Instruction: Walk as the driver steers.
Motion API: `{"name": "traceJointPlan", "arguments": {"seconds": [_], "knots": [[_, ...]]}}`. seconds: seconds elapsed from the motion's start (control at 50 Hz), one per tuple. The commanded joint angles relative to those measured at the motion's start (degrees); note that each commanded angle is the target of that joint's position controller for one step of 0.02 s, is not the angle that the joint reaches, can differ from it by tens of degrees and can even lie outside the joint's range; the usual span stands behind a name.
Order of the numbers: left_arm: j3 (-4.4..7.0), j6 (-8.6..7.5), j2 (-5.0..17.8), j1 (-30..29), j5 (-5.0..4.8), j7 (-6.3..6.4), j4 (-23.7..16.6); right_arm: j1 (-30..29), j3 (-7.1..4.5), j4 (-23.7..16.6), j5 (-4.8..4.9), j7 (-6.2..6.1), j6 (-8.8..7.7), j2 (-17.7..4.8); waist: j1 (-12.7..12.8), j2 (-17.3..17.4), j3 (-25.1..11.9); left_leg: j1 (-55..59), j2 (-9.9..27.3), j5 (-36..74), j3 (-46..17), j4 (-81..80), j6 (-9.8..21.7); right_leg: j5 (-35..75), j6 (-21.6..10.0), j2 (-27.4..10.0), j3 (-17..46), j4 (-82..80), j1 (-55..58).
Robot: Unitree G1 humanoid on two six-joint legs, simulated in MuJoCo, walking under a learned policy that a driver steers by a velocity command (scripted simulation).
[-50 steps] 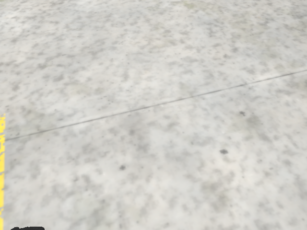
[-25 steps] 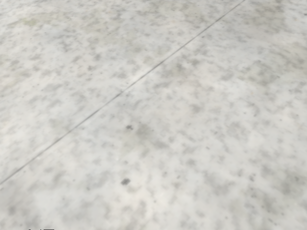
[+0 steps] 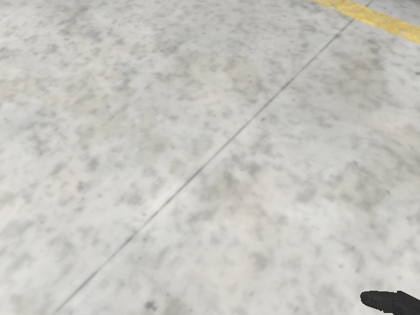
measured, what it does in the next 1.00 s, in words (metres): walks ahead, turning left: right foot, then left foot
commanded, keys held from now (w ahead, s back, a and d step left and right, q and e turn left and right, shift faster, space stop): w+shift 0.20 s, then w+q+shift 0.14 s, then q+shift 0.66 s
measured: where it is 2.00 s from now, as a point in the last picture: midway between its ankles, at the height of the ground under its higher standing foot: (210, 205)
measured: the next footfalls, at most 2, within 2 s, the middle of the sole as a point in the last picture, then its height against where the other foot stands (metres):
right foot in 0.40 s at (272, 241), level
left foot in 0.82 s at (184, 210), level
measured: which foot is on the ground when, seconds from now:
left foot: down 0.00-0.40, up 0.42-0.80, down 0.82-1.00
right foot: up 0.00-0.38, down 0.40-0.82, up 0.84-1.00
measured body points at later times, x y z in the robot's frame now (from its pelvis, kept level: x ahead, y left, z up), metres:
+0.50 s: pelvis +0.47 -0.05 +0.02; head +0.53 -0.05 +0.46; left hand +0.68 +0.21 -0.05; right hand +0.52 -0.32 -0.12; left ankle +0.24 +0.07 -0.59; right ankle +0.61 -0.16 -0.70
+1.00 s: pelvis +0.69 +0.01 +0.03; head +0.73 +0.06 +0.48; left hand +0.73 +0.35 -0.07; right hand +0.97 -0.16 -0.05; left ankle +0.74 +0.11 -0.70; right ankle +0.77 -0.14 -0.63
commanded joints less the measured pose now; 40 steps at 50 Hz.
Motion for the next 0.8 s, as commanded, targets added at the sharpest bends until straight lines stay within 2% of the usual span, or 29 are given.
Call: {"name": "traceJointPlan", "arguments": {"seconds": [0.02,0.04,0.06,0.08,0.12,0.14,0.18,0.22,0.26,0.3,0.34,0.36,0.38,0.4,0.42,0.44,0.46,0.48,0.5,0.52,0.54,0.56,0.58,0.6,0.64,0.68,0.76,0.78,0.8], "knots": [[0.19,-4.01,6.8,-7.9,-3.33,-0.89,-9.9,20.8,-2.97,3.4,-1.10,-0.84,-0.11,-6.9,-8.7,4.7,-14.7,49.3,20.4,-28.7,-43.1,-22.8,9.2,3.8,-2.4,-3.6,3.8,23.5,-40.8],[0.09,-4.36,5.5,-11.9,-2.20,-0.88,-10.7,17.7,-2.45,3.8,-1.89,-0.35,-0.56,-5.6,-5.9,-1.1,-8.0,37.9,17.9,-20.8,-36.7,-24.2,8.6,5.4,-2.8,-5.1,2.6,19.1,-39.2],[0.17,-3.89,4.4,-10.0,-2.03,-1.04,-10.6,15.0,-1.69,3.7,-2.99,-0.05,-1.12,-3.7,-1.6,0.2,-5.9,30.3,15.6,-17.7,-31.8,-25.1,8.4,7.8,-2.9,-7.6,3.3,16.2,-35.7],[0.02,-3.10,3.6,-8.5,-1.79,-1.02,-9.8,13.2,-1.14,3.9,-2.63,0.28,-1.17,-2.0,0.2,1.6,-4.2,25.8,14.2,-16.0,-28.8,-26.4,8.7,8.1,-2.4,-8.8,2.8,14.7,-34.5],[-0.49,-1.71,2.0,-7.5,-1.15,-0.48,-9.6,12.7,-0.95,4.8,-0.72,0.35,-1.30,-2.5,2.5,2.9,-0.6,19.8,13.7,-14.5,-24.7,-29.5,9.2,8.1,-0.8,-11.2,1.4,10.2,-35.7],[-0.88,-1.35,1.7,-10.0,-0.63,-0.21,-10.6,13.4,-1.08,5.3,-0.26,0.16,-1.49,-3.6,2.3,2.8,2.0,17.4,13.7,-12.4,-22.6,-31.1,9.2,10.0,0.4,-12.2,0.5,7.2,-38.1],[-1.24,-1.76,2.4,-16.7,0.46,0.06,-13.3,15.6,-1.45,5.9,-0.47,-0.60,-1.82,-5.6,0.5,2.5,5.0,16.2,12.2,-6.1,-17.8,-33.3,8.6,19.2,2.6,-12.6,-1.5,-2.0,-41.7],[-1.54,-2.81,2.1,-23.5,0.92,-0.55,-15.3,18.8,-1.29,6.4,-0.05,-1.20,-2.04,-5.4,-2.3,1.7,5.4,14.7,9.4,0.6,-12.8,-33.7,6.9,31.0,3.8,-10.9,-4.1,-13.3,-37.6],[-1.89,-3.95,1.0,-28.8,0.38,-1.73,-17.3,23.4,-1.44,7.3,0.77,-1.79,-1.95,-6.4,-4.3,1.0,5.3,14.2,10.0,1.2,-12.7,-35.9,6.5,39.1,4.8,-7.9,-5.5,-23.4,-29.7],[-1.21,-4.48,2.4,-31.8,-0.43,-2.43,-18.6,25.6,-1.83,8.0,1.29,-2.30,-1.14,-8.0,-4.7,1.9,5.5,21.0,12.1,1.5,-14.2,-35.2,6.0,40.4,5.2,-6.1,-4.5,-30.6,-28.3],[-0.04,-4.77,4.7,-31.9,-0.70,-2.65,-18.9,26.8,-2.08,8.7,1.23,-2.93,0.32,-8.4,-3.4,3.5,4.4,31.0,14.4,9.0,-15.7,-30.5,4.8,36.1,5.1,-4.5,-3.3,-35.1,-28.7],[0.86,-4.90,6.5,-29.1,-0.35,-2.48,-18.4,27.2,-2.34,9.1,0.65,-3.24,1.19,-9.2,-1.5,5.5,2.0,35.3,14.7,21.5,-16.4,-24.8,3.5,32.3,4.4,-2.8,-3.9,-35.4,-26.0],[2.13,-4.91,8.9,-22.1,-0.24,-2.05,-16.9,26.9,-2.76,9.2,-0.33,-3.34,2.19,-10.8,2.4,8.1,-3.1,37.8,14.0,34.1,-16.6,-15.1,1.8,28.6,3.1,-0.9,-4.9,-34.5,-19.2],[3.05,-4.69,10.6,-11.8,-0.08,-1.37,-15.0,23.7,-3.04,8.1,-1.08,-3.32,3.04,-12.3,8.9,10.1,-9.3,32.5,11.6,37.2,-14.9,-0.6,-1.5,30.9,2.0,-3.1,-4.7,-33.3,-6.4],[3.94,-4.05,15.0,-0.2,1.33,-0.23,-13.3,22.4,-1.84,4.5,-2.96,-3.48,2.93,-7.4,11.6,4.8,-21.7,18.0,7.1,20.3,-14.4,19.1,-4.1,42.2,0.2,-15.6,5.5,-24.1,15.4],[4.57,-4.01,18.9,-0.8,3.02,-1.60,-12.5,36.1,1.31,3.3,-0.26,-2.78,1.95,4.2,2.5,-22.0,-37.5,-1.4,-0.8,-28.5,-14.6,43.2,-6.9,43.6,-12.1,-33.0,35.0,-29.8,35.7],[3.49,-3.28,12.3,-1.8,2.53,-1.44,-14.6,31.1,-0.20,3.3,1.07,-3.01,2.28,-3.8,5.7,-16.8,-40.0,-4.2,3.0,-26.5,-17.4,47.3,-7.4,39.4,-9.9,-28.6,34.2,-34.1,33.5],[2.46,-2.66,8.2,-5.1,1.91,-0.89,-14.3,22.3,-1.81,0.9,1.96,-3.62,2.83,-7.8,6.7,-12.8,-28.8,-9.0,5.2,-24.6,-14.0,47.5,-7.7,45.9,-8.0,-27.1,21.6,-33.4,25.6],[1.99,-2.11,6.4,-8.1,1.18,-0.52,-13.3,17.8,-2.33,0.1,1.09,-4.13,3.38,-8.8,5.5,-4.8,-19.9,-9.2,7.6,-21.8,-11.4,44.4,-8.3,53.8,-6.6,-24.3,12.9,-34.3,14.9],[2.06,-2.10,5.9,-10.4,1.33,-0.19,-12.4,17.3,-2.71,-0.7,0.30,-3.94,3.95,-7.9,3.0,-4.8,-14.5,-7.4,9.1,-19.5,-10.8,42.3,-8.7,55.5,-6.3,-22.9,8.5,-36.1,5.6],[2.09,-2.38,5.4,-12.6,2.01,0.08,-11.7,18.8,-2.87,-1.0,0.68,-3.43,5.12,-6.1,0.1,-5.9,-12.0,-3.1,11.1,-18.7,-11.0,40.6,-8.9,52.8,-6.4,-21.7,4.5,-39.0,-1.8],[2.23,-2.46,5.0,-15.7,1.94,0.17,-11.4,19.7,-2.89,-1.4,1.48,-3.28,6.35,-4.6,-1.9,-6.7,-9.8,-0.6,12.1,-19.0,-10.4,37.7,-9.0,47.2,-6.7,-21.4,1.2,-42.2,-7.2],[2.40,-2.51,5.1,-19.1,1.61,0.25,-11.3,18.5,-2.69,-2.1,1.73,-3.29,7.34,-3.2,-3.1,-6.2,-6.9,0.4,12.8,-19.4,-9.6,33.6,-9.2,44.7,-6.9,-21.8,-1.7,-45.1,-12.5],[2.63,-2.62,5.5,-21.7,1.25,0.45,-11.2,16.3,-2.60,-3.4,1.38,-3.32,7.90,-2.8,-3.6,-6.0,-4.2,0.4,13.1,-17.2,-8.8,28.4,-9.4,45.0,-7.0,-21.9,-4.5,-47.0,-15.8],[3.55,-2.53,8.0,-23.8,0.80,0.96,-11.0,15.2,-2.62,-3.8,0.23,-2.57,8.09,-3.3,-3.8,-4.5,-5.5,4.7,12.8,-4.8,-7.7,17.8,-8.4,44.7,-6.4,-20.4,-10.1,-47.4,-16.2],[4.01,-2.30,9.3,-25.2,-0.31,1.12,-10.8,14.9,-2.98,-3.0,-0.23,-1.25,8.26,-4.4,-3.8,-3.2,-7.1,9.5,10.9,5.2,-5.6,9.3,-6.8,43.3,-5.0,-18.6,-14.8,-46.1,-13.9],[5.11,-0.99,12.1,-24.2,-2.18,0.89,-9.8,11.8,-4.93,-4.9,-0.37,0.59,9.26,-9.2,-3.9,-2.2,-6.3,12.1,8.4,2.7,-1.9,3.3,-3.2,44.7,-2.5,-20.0,-17.5,-38.8,-8.2],[5.39,-0.42,12.6,-24.2,-2.66,0.89,-9.8,13.0,-5.69,-4.9,-0.43,0.55,9.35,-10.5,-4.8,-1.9,-6.7,14.3,6.6,0.7,-0.2,2.1,-1.9,47.9,-1.4,-19.8,-18.2,-34.3,-7.5],[5.37,0.28,12.1,-24.4,-3.12,0.80,-9.8,16.9,-6.68,-4.1,-0.44,0.17,9.14,-11.8,-7.2,-0.4,-8.0,19.7,4.2,1.6,1.3,-1.3,-0.1,49.1,0.3,-18.4,-19.6,-26.2,-8.4]]}}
